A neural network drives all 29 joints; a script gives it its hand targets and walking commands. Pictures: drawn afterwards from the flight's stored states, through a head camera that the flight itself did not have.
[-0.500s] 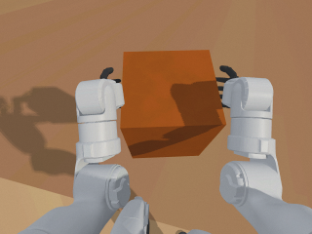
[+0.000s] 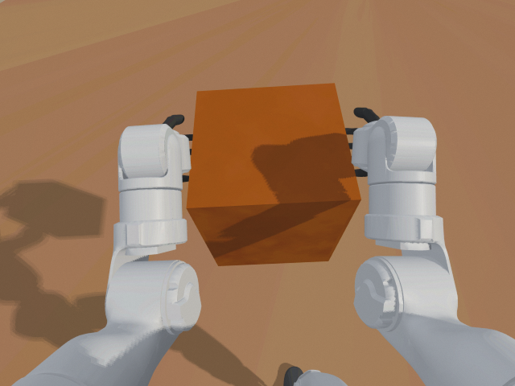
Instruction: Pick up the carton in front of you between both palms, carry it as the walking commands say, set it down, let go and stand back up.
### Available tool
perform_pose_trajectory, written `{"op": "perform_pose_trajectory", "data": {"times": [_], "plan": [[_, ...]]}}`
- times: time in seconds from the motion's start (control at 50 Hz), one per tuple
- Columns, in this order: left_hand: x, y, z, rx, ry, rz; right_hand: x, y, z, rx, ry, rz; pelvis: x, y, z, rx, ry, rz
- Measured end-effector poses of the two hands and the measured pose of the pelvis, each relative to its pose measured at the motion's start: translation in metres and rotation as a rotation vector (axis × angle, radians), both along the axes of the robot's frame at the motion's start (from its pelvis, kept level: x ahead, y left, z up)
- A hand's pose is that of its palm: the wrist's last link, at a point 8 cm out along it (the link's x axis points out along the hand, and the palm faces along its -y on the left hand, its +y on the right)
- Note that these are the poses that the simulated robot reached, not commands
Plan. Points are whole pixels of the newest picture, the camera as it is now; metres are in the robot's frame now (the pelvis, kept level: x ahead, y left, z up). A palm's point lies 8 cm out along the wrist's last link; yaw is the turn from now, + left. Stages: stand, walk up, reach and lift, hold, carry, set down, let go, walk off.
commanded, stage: carry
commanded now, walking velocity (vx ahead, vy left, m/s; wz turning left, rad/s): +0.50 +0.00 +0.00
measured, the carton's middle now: (269, 185) +0.41 -0.01 +0.07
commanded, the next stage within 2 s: none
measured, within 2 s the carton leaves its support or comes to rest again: neither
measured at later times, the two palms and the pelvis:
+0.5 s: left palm (177, 108) +0.61 +0.17 +0.09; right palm (312, 104) +0.61 -0.11 +0.09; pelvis +0.30 +0.03 +0.01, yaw -1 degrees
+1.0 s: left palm (209, 47) +0.88 +0.12 +0.09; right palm (315, 46) +0.88 -0.17 +0.08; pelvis +0.60 -0.03 +0.01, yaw +2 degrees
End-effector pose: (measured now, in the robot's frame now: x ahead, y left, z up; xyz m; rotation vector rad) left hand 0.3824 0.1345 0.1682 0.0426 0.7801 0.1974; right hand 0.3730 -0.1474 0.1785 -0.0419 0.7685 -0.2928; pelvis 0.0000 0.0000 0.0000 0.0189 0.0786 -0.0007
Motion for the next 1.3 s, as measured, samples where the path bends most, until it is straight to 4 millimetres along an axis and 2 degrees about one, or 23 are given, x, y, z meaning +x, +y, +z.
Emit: {"op": "perform_pose_trajectory", "data": {"times": [0.04, 0.08, 0.2, 0.32, 0.4, 0.44, 0.54, 0.62, 0.68, 0.78, 0.88, 0.94, 1.02, 1.14, 1.24, 1.3], "plan": [[0.022, -0.004, -0.005, 0.019, -0.012, 0.021, 0.032, -0.004, -0.006, 0.001, -0.01, 0.038, 0.024, -0.007, -0.005, -0.004, 0.002, 0.002], [0.039, -0.006, -0.014, 0.032, 0.015, 0.047, 0.058, -0.006, -0.017, 0.012, 0.017, 0.066, 0.045, -0.011, 0.0, -0.009, 0.002, 0.013], [0.081, 0.0, -0.04, 0.031, 0.137, 0.129, 0.114, 0.001, -0.052, 0.052, 0.138, 0.103, 0.109, -0.014, 0.018, 0.008, 0.021, 0.021], [0.133, 0.013, -0.06, -0.007, 0.133, 0.185, 0.158, 0.013, -0.083, 0.093, 0.136, 0.069, 0.187, -0.001, 0.022, 0.002, 0.022, 0.027], [0.179, 0.025, -0.073, -0.043, 0.058, 0.167, 0.192, 0.025, -0.092, 0.102, 0.058, 0.011, 0.248, 0.016, 0.006, -0.021, 0.005, 0.011], [0.203, 0.032, -0.079, -0.046, 0.015, 0.122, 0.21, 0.031, -0.092, 0.075, 0.013, 0.0, 0.273, 0.022, 0.002, -0.01, 0.007, -0.001], [0.242, 0.034, -0.081, -0.012, 0.042, 0.057, 0.248, 0.033, -0.088, 0.037, 0.044, 0.005, 0.323, 0.032, 0.015, -0.033, 0.008, -0.023], [0.276, 0.031, -0.079, -0.009, 0.071, 0.036, 0.278, 0.03, -0.083, 0.024, 0.074, 0.0, 0.365, 0.03, 0.023, -0.038, 0.002, -0.015], [0.305, 0.027, -0.073, -0.006, 0.062, 0.037, 0.309, 0.026, -0.077, 0.023, 0.065, 0.006, 0.4, 0.025, 0.025, -0.032, -0.009, -0.01], [0.366, 0.015, -0.063, -0.001, 0.011, 0.06, 0.375, 0.014, -0.07, 0.033, 0.015, 0.027, 0.468, 0.008, 0.017, -0.014, -0.025, -0.013], [0.44, -0.007, -0.066, 0.013, -0.037, 0.086, 0.453, -0.008, -0.082, 0.054, -0.033, 0.048, 0.54, -0.016, -0.005, -0.018, -0.031, 0.012], [0.471, -0.016, -0.074, 0.034, 0.004, 0.082, 0.486, -0.016, -0.092, 0.062, 0.008, 0.056, 0.57, -0.025, 0.0, -0.018, -0.024, 0.03], [0.501, -0.017, -0.083, 0.033, 0.093, 0.091, 0.518, -0.018, -0.099, 0.071, 0.097, 0.048, 0.607, -0.031, 0.014, -0.009, -0.018, 0.04], [0.56, -0.012, -0.075, 0.025, 0.092, 0.11, 0.579, -0.012, -0.093, 0.062, 0.096, 0.069, 0.666, -0.028, 0.025, -0.004, -0.012, 0.033], [0.629, -0.001, -0.064, 0.003, 0.023, 0.094, 0.645, -0.002, -0.075, 0.048, 0.027, 0.05, 0.73, -0.014, 0.022, -0.013, -0.011, 0.027], [0.678, 0.01, -0.061, -0.009, -0.022, 0.083, 0.691, 0.009, -0.069, 0.043, -0.019, 0.036, 0.777, 0.0, 0.012, -0.022, -0.013, 0.013]]}}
